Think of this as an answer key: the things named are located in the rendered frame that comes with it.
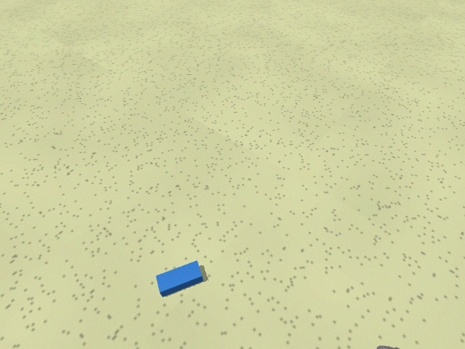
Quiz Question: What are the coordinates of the carton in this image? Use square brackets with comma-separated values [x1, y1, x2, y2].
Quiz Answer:
[156, 260, 203, 297]

